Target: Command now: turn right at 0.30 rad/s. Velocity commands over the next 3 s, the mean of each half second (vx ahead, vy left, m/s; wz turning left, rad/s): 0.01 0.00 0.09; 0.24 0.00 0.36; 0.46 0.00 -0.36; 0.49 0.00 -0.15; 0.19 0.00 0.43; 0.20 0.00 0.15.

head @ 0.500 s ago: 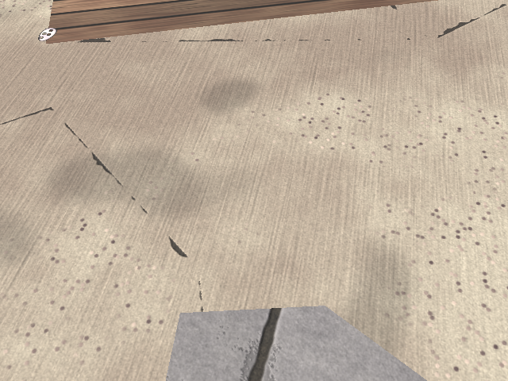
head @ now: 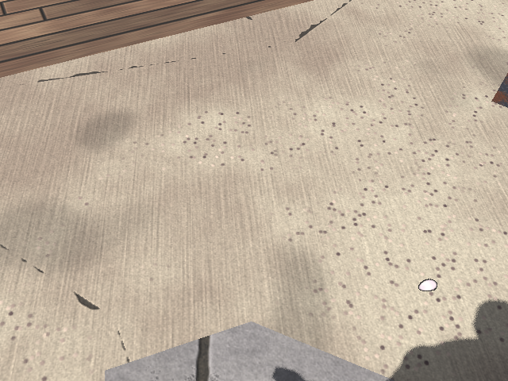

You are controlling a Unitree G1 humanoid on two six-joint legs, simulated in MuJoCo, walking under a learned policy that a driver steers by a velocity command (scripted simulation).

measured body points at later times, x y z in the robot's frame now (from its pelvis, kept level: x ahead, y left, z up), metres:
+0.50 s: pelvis -0.01 -0.01 -0.01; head +0.02 +0.01 +0.44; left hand +0.15 +0.27 -0.12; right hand +0.12 -0.30 -0.11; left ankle -0.03 +0.09 -0.73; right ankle +0.00 -0.14 -0.74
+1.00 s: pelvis +0.08 +0.02 +0.01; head +0.09 +0.04 +0.45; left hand +0.18 +0.33 -0.10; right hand +0.22 -0.25 -0.10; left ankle -0.03 +0.09 -0.74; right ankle +0.24 -0.09 -0.71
